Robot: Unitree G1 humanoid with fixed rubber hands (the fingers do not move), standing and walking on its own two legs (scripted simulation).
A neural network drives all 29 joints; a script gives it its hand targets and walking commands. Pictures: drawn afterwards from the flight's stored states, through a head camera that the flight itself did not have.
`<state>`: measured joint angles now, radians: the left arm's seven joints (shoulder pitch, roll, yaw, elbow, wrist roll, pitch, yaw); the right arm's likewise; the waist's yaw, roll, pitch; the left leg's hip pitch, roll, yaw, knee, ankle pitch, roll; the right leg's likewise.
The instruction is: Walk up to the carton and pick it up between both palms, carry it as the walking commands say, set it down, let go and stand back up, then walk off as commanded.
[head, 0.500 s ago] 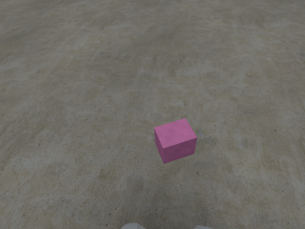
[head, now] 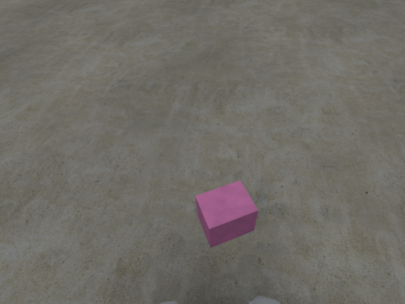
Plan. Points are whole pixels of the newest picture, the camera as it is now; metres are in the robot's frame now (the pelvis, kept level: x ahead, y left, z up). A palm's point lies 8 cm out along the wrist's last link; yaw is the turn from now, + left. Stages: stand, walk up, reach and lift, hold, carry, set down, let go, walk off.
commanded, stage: walk up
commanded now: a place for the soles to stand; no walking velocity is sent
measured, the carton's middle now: (225, 213) +0.65 -0.05 -0.61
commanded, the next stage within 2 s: none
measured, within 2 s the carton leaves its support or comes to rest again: neither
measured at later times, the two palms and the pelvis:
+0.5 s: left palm out of the picture +0.14 +0.30 -0.09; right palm (353, 268) +0.23 -0.29 -0.10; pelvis +0.08 +0.00 +0.02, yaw +2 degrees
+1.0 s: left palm (71, 286) +0.19 +0.30 -0.06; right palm (366, 277) +0.20 -0.29 -0.07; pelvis +0.10 +0.01 +0.05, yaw +2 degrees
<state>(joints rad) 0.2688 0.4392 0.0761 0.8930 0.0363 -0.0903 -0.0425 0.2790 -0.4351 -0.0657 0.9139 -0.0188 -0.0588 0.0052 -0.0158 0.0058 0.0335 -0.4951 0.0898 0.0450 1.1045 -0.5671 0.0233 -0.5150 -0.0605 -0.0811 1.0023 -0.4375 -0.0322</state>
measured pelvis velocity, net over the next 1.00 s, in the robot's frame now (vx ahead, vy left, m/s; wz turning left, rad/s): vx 0.10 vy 0.01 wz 0.03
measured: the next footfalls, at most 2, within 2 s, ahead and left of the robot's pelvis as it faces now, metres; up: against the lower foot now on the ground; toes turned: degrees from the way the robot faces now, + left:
left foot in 0.20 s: +0.19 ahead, +0.14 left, +0.00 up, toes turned +7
right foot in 1.64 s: +0.19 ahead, -0.16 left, +0.00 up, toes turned +2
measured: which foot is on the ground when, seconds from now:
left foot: up 0.00-0.18, down 0.20-1.00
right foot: down 0.00-1.00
